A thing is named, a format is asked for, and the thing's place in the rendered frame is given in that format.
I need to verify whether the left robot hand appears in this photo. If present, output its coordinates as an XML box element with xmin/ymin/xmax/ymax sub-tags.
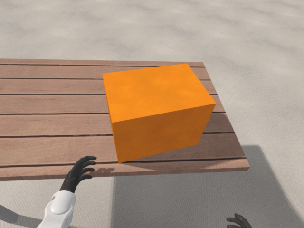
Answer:
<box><xmin>60</xmin><ymin>156</ymin><xmax>97</xmax><ymax>193</ymax></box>

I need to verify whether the carton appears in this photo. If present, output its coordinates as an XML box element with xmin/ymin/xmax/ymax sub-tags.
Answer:
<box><xmin>103</xmin><ymin>63</ymin><xmax>216</xmax><ymax>163</ymax></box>

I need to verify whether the left robot forearm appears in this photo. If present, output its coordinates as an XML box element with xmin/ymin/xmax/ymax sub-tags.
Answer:
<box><xmin>37</xmin><ymin>190</ymin><xmax>76</xmax><ymax>228</ymax></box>

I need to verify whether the right robot hand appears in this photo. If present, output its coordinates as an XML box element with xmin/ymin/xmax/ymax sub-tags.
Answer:
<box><xmin>227</xmin><ymin>213</ymin><xmax>252</xmax><ymax>228</ymax></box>

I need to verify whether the table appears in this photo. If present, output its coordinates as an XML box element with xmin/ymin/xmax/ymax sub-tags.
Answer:
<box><xmin>0</xmin><ymin>58</ymin><xmax>250</xmax><ymax>223</ymax></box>

